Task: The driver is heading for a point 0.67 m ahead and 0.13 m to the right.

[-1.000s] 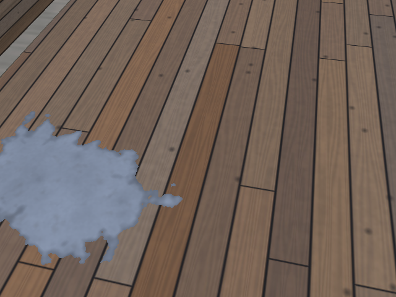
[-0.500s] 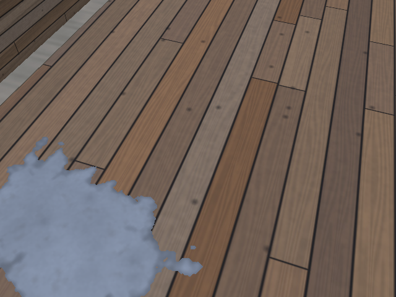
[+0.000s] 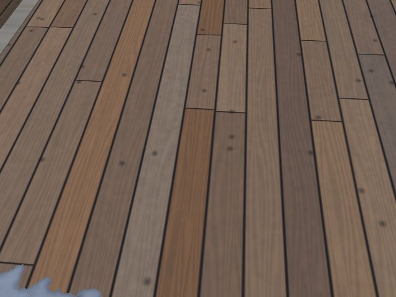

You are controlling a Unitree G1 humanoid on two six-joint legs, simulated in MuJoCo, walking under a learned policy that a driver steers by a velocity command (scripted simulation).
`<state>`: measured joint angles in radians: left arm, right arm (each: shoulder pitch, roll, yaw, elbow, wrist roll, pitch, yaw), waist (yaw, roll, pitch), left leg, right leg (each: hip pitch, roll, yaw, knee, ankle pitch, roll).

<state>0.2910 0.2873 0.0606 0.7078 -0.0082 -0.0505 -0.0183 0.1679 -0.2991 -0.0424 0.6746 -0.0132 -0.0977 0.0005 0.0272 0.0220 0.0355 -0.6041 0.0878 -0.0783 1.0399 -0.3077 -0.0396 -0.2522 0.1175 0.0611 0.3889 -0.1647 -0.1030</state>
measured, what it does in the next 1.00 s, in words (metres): walks ahead, turning right: left foot, then right foot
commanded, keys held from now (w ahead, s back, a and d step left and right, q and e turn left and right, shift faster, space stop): w+e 0.80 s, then e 0.02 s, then no key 0.18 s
